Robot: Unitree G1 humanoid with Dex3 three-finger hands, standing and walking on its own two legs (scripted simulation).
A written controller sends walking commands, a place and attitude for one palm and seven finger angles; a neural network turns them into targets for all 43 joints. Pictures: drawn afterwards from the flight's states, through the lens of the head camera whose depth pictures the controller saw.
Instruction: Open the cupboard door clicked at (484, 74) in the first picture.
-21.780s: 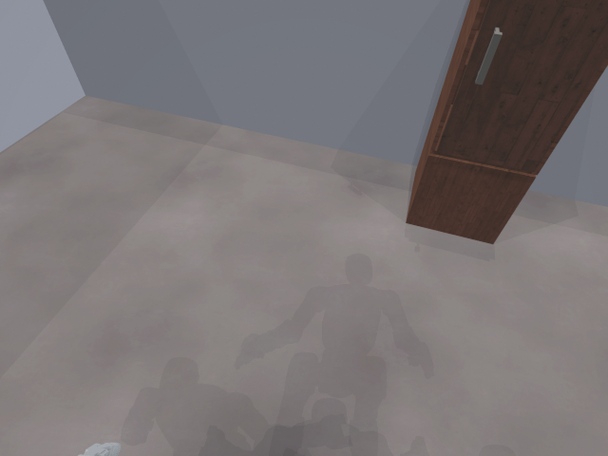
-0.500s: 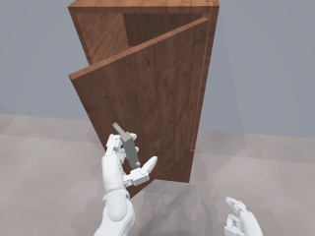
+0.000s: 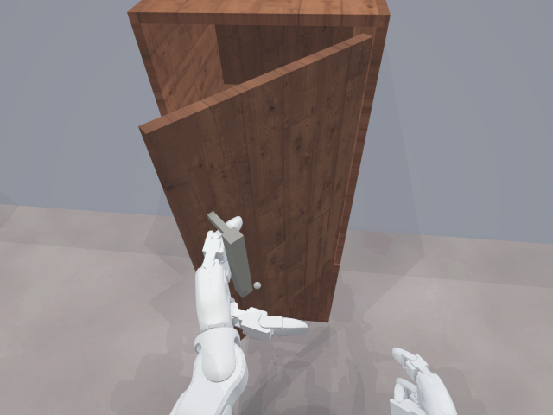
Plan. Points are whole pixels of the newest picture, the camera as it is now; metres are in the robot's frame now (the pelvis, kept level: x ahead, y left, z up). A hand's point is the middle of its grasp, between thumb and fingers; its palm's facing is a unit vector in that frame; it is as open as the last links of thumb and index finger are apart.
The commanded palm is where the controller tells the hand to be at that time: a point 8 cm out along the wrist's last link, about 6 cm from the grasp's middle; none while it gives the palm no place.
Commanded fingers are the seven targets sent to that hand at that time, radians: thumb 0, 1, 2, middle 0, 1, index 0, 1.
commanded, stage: slide the hand sideways off the handle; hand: left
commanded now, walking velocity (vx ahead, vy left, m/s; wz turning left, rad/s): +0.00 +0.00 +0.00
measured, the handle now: (230, 256) +0.33 +0.08 +0.07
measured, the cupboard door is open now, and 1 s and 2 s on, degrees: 47 50 50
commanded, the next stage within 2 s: draw the hand back to the body in 1.26 s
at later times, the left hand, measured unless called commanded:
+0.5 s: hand (250, 316) +0.24 +0.04 +0.07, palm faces -0.17 -0.99 +0.02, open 16.3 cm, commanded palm +0.21 +0.10 +0.07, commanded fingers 0.00 -0.50 0.30 -0.15 -0.30 -0.15 -0.30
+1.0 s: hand (206, 349) +0.20 +0.09 +0.07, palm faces -0.11 -0.99 +0.01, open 16.3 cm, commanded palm +0.17 +0.15 +0.07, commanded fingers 0.00 -0.50 0.30 -0.15 -0.30 -0.15 -0.30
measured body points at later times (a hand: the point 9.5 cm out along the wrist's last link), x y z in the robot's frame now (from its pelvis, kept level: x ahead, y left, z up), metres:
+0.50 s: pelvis -0.01 +0.03 -0.01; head +0.01 +0.01 +0.44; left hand +0.24 +0.10 +0.08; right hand +0.15 -0.20 -0.09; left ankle +0.03 +0.13 -0.70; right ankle -0.02 -0.06 -0.70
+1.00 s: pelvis +0.00 +0.03 -0.02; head +0.02 +0.01 +0.43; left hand +0.20 +0.15 +0.08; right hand +0.18 -0.19 -0.08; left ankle +0.03 +0.13 -0.70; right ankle -0.02 -0.06 -0.70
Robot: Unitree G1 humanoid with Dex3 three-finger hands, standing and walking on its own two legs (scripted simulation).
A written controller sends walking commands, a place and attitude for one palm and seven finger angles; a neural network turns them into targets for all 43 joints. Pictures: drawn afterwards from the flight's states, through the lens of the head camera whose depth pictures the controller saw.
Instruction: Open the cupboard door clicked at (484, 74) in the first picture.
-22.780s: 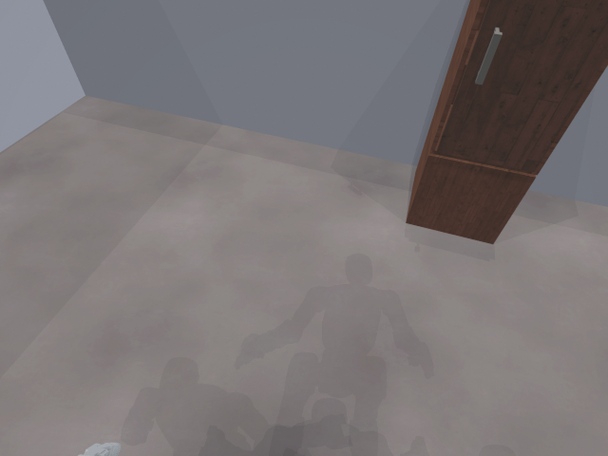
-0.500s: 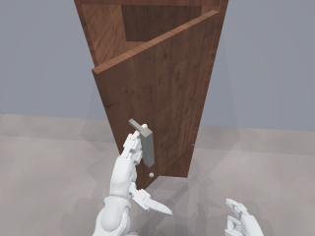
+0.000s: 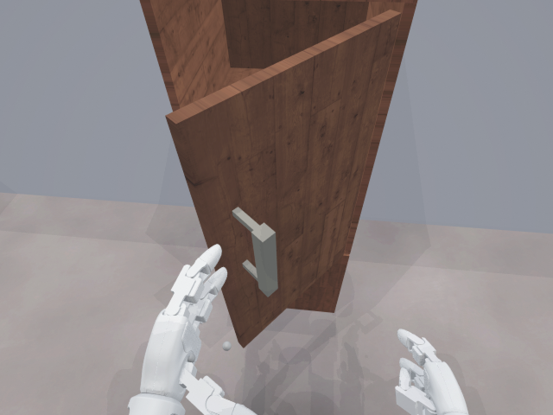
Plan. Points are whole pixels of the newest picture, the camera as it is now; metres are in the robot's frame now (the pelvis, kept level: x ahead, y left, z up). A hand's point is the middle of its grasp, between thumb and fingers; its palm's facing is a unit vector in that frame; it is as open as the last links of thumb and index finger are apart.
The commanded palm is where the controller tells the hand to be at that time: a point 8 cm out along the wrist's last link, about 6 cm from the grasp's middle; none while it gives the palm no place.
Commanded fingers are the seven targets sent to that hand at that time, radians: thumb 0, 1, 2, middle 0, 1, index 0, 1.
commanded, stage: slide the hand sideways off the handle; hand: left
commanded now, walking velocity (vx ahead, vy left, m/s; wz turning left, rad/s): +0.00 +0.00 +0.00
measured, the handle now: (255, 253) +0.32 +0.05 +0.09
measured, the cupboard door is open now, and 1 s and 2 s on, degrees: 50 50 50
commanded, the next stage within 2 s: draw the hand back to the body in 0.26 s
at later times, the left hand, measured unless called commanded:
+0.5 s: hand (192, 363) +0.17 +0.10 +0.10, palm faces -0.09 -1.00 -0.04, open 16.3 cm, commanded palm +0.15 +0.17 +0.11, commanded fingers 0.00 -0.50 0.30 -0.15 -0.30 -0.15 -0.30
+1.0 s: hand (99, 338) +0.18 +0.19 +0.14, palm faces +0.12 -0.96 -0.24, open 15.4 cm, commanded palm +0.15 +0.24 +0.17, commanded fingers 0.00 -0.05 0.50 -0.17 -0.30 -0.17 -0.30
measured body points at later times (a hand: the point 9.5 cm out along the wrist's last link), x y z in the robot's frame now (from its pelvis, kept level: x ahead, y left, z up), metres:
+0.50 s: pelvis -0.01 +0.00 -0.01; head +0.01 -0.02 +0.44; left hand +0.17 +0.16 +0.10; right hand +0.17 -0.22 -0.07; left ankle +0.03 +0.10 -0.68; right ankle -0.02 -0.09 -0.68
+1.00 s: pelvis +0.01 +0.02 +0.03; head +0.00 +0.01 +0.48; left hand +0.17 +0.24 +0.16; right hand +0.20 -0.20 -0.03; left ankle +0.03 +0.10 -0.68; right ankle -0.02 -0.09 -0.68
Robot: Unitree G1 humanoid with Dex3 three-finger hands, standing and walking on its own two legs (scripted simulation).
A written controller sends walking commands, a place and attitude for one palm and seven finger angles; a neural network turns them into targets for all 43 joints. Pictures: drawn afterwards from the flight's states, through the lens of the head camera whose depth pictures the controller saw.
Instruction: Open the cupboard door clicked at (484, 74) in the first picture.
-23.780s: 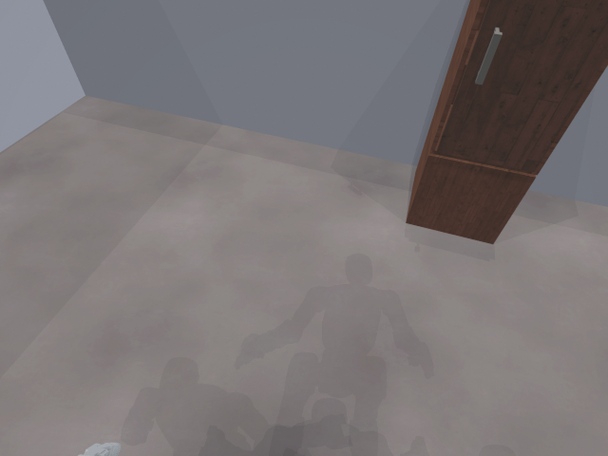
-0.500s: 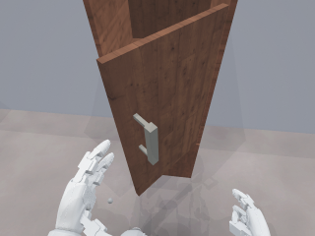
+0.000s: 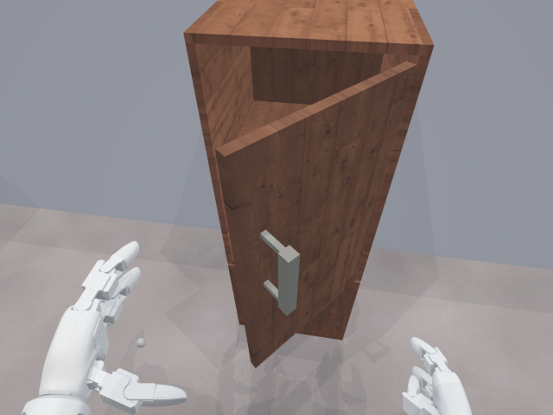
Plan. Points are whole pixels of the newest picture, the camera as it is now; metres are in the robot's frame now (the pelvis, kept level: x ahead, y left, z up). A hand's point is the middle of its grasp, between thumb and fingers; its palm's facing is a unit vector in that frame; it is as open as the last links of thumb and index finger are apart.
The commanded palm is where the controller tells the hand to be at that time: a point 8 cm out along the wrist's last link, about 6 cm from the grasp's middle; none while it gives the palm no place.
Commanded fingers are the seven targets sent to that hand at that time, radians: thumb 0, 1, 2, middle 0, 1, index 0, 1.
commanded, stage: draw the hand back to the body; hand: left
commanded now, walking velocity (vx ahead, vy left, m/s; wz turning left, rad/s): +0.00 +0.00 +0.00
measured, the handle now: (278, 274) +0.31 +0.03 +0.06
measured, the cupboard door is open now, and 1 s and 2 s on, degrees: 50 50 50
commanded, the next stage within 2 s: step back with the hand held close in 0.94 s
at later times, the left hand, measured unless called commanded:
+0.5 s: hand (54, 282) +0.20 +0.26 +0.17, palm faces +0.39 -0.84 -0.38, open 9.8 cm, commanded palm +0.16 +0.31 +0.20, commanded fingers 0.00 0.83 0.87 -0.20 -0.30 -0.20 -0.30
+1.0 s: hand (50, 279) +0.20 +0.26 +0.19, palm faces +0.43 -0.82 -0.38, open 7.4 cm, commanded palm +0.15 +0.30 +0.20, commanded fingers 0.00 0.90 0.90 -0.20 -0.30 -0.20 -0.30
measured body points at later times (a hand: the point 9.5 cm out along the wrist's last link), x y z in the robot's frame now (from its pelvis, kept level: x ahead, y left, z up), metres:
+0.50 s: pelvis +0.02 +0.02 +0.03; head +0.00 +0.00 +0.48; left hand +0.18 +0.30 +0.20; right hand +0.21 -0.20 -0.04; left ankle +0.02 +0.09 -0.71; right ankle -0.02 -0.10 -0.71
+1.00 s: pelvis +0.01 +0.00 +0.03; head -0.01 -0.02 +0.48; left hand +0.17 +0.30 +0.21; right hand +0.19 -0.22 -0.05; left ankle +0.02 +0.09 -0.71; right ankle -0.02 -0.10 -0.71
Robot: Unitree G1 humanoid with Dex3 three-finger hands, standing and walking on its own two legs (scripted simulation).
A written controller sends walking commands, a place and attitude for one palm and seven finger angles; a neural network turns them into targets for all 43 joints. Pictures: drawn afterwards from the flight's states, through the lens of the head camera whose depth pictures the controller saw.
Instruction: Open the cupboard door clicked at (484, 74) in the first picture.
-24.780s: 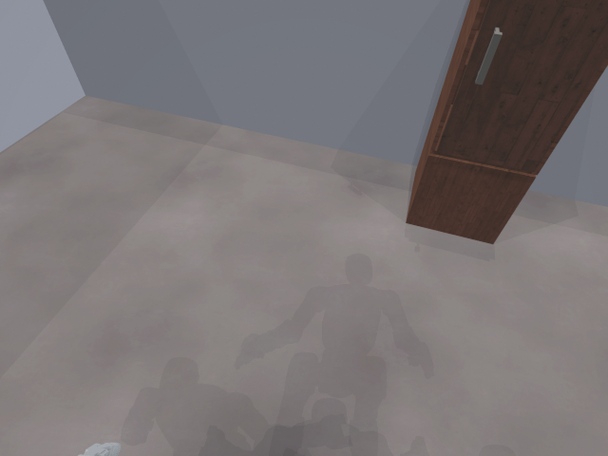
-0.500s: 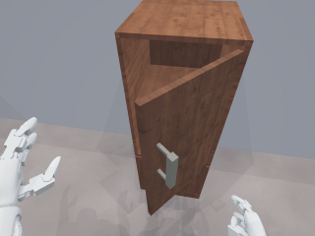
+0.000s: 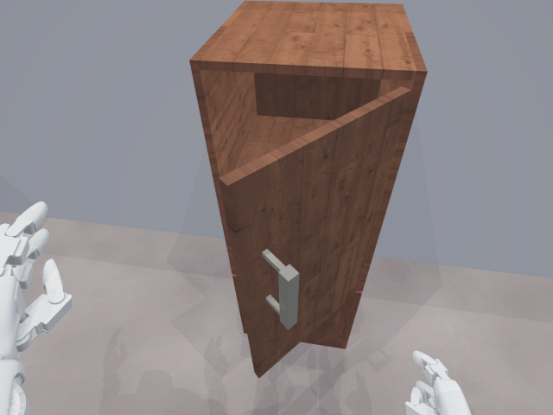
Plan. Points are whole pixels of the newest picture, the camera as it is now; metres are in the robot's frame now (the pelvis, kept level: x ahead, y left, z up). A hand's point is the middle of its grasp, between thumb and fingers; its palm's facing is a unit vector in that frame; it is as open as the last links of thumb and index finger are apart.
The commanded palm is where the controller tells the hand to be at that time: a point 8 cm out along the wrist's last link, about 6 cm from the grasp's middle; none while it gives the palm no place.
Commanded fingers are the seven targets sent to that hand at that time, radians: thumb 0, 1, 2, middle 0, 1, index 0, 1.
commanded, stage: step back with the hand held close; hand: left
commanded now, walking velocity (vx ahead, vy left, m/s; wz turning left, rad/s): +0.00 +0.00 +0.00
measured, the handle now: (279, 290) +0.30 +0.04 +0.02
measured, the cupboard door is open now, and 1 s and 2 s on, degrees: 50 50 50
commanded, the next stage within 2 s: stop stepping back and stand still in 1.24 s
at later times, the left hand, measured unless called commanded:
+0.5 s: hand (56, 321) +0.16 +0.26 +0.15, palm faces +0.34 -0.81 -0.48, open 7.4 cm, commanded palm +0.10 +0.30 +0.17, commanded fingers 0.00 0.90 0.90 -0.20 -0.30 -0.20 -0.30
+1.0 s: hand out of the picture +0.07 +0.29 +0.15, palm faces +0.46 -0.79 -0.40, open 7.4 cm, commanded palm +0.01 +0.34 +0.17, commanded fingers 0.00 0.90 0.90 -0.20 -0.30 -0.20 -0.30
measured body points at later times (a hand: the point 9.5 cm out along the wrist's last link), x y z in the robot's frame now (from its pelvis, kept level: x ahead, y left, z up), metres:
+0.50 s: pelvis -0.05 +0.01 +0.00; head -0.04 +0.01 +0.45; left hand +0.14 +0.30 +0.18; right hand +0.12 -0.25 -0.08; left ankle +0.01 +0.09 -0.74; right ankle -0.03 -0.10 -0.74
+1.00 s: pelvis -0.12 +0.03 -0.02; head -0.11 +0.06 +0.43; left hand +0.04 +0.33 +0.17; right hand +0.06 -0.20 -0.09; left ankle -0.05 +0.12 -0.74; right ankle -0.04 -0.10 -0.74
